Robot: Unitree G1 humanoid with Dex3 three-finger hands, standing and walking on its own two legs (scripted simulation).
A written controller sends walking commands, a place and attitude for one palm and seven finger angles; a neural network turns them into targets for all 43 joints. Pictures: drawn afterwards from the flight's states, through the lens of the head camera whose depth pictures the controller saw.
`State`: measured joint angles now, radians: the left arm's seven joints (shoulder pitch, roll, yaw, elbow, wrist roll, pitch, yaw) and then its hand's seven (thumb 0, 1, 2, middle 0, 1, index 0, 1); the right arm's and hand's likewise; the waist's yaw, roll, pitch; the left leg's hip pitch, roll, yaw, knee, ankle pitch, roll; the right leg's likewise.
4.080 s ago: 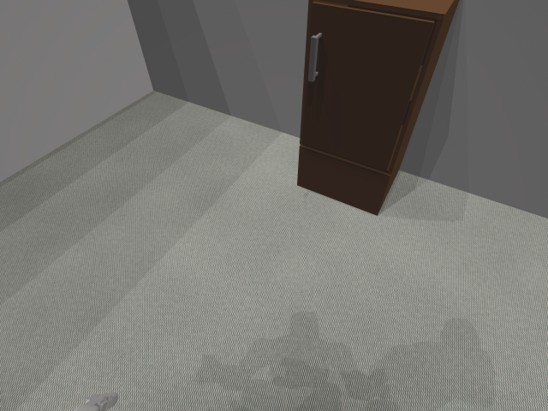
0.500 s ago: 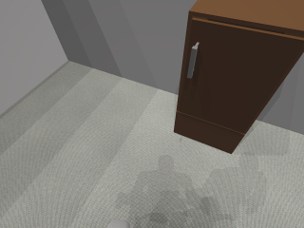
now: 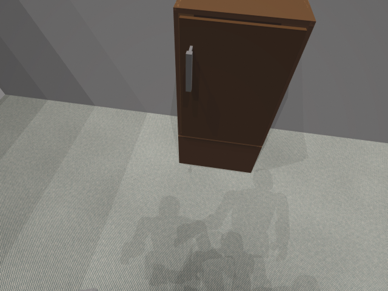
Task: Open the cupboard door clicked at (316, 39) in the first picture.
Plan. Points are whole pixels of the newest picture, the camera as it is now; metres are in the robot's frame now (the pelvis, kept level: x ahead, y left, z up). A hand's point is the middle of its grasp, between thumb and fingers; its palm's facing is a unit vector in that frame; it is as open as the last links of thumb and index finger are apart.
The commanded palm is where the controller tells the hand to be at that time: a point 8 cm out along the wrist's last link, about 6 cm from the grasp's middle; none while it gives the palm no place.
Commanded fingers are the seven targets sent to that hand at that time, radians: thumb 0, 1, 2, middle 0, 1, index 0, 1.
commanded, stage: take the last steps up to it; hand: left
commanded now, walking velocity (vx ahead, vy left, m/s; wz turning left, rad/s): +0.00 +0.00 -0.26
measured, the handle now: (189, 69) +0.84 +0.05 -0.05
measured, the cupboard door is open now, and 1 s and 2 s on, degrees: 0 0 0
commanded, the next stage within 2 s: come to a stop and stand still in 1.04 s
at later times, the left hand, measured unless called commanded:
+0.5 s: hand out of the picture +0.04 +0.18 -0.19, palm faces +0.00 -0.99 -0.17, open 7.3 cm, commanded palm none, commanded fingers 0.00 0.90 0.90 -0.20 -0.30 -0.20 -0.30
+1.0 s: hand (158, 216) +0.33 +0.11 -0.18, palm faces -0.18 -0.96 -0.19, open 7.4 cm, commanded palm none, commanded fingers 0.00 0.90 0.90 -0.20 -0.30 -0.20 -0.30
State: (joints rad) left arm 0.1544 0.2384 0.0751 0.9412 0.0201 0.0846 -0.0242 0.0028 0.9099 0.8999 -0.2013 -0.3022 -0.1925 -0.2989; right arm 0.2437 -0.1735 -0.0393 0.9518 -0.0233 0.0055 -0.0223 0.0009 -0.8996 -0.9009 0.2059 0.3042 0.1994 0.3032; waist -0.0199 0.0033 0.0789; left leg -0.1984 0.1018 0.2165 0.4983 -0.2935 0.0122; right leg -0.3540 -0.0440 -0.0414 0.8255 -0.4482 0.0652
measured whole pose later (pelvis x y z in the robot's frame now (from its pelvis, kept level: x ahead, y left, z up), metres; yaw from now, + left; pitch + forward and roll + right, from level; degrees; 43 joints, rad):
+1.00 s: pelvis +0.20 -0.05 -0.02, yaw -8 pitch +0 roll +1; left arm 0.13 0.16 0.06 1.03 0.03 -0.03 -0.03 0.00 0.92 0.90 -0.20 -0.30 -0.19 -0.30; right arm 0.48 -0.10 -0.04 1.17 -0.02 -0.05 -0.01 0.00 -0.90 -0.90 0.20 0.30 0.20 0.30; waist -0.06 0.01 0.07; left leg -0.02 0.10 0.20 0.51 -0.45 -0.04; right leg -0.41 -0.07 -0.13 0.58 -0.16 -0.03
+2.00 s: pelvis +0.21 -0.09 -0.02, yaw -6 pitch -3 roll +0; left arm 0.27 0.16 0.02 0.94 0.02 0.03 0.03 0.00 0.92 0.90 -0.21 -0.30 -0.20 -0.30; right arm 0.31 -0.17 -0.03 0.97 -0.03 0.03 -0.01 0.00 -0.91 -0.90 0.20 0.30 0.19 0.30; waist -0.02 0.03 0.01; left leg -0.40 0.01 0.10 0.66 -0.22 0.06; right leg -0.33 0.00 -0.04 0.79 -0.45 -0.03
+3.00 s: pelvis +0.21 -0.09 +0.00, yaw -7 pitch +0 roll +1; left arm 0.29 0.14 -0.01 1.11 0.02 -0.01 0.02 0.00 0.92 0.90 -0.20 -0.30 -0.20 -0.30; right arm 0.31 -0.13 0.01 1.12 -0.01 -0.03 -0.04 0.00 -0.91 -0.90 0.20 0.30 0.19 0.30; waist 0.00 0.01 0.02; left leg -0.16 -0.02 0.03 0.44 -0.28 0.02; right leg -0.22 0.00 -0.03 0.49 -0.27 -0.02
